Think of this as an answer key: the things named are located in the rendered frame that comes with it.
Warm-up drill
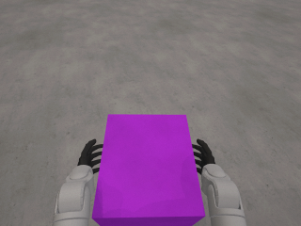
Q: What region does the robot right hand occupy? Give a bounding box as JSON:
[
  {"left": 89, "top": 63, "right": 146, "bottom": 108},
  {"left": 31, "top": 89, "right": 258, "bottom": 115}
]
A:
[{"left": 192, "top": 139, "right": 215, "bottom": 175}]

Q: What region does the right robot forearm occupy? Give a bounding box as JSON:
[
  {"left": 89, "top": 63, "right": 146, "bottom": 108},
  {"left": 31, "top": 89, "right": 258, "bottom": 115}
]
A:
[{"left": 201, "top": 164, "right": 246, "bottom": 226}]

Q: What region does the left robot forearm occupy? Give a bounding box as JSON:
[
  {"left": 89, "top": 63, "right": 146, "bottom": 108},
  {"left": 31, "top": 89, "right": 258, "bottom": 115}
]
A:
[{"left": 52, "top": 165, "right": 95, "bottom": 226}]

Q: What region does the carton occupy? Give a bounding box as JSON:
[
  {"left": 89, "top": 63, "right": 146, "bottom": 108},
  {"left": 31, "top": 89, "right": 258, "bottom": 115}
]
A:
[{"left": 91, "top": 114, "right": 206, "bottom": 226}]

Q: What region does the robot left hand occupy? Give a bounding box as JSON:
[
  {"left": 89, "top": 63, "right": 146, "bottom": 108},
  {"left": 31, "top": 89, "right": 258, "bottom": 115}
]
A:
[{"left": 77, "top": 138, "right": 103, "bottom": 174}]

